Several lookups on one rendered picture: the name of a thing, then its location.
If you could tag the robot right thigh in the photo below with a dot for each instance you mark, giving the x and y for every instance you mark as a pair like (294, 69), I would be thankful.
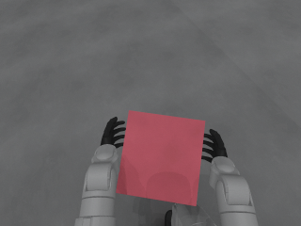
(190, 215)

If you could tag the robot right forearm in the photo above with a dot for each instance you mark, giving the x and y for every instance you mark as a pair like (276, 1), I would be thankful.
(233, 196)

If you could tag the carton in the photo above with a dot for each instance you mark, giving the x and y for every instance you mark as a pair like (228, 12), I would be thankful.
(161, 158)

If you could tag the robot left hand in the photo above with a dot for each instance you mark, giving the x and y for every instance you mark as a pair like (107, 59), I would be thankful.
(109, 132)

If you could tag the robot right hand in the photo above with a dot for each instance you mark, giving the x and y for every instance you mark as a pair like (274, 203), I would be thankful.
(217, 145)

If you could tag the robot left forearm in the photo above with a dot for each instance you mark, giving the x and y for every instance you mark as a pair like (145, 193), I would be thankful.
(100, 187)

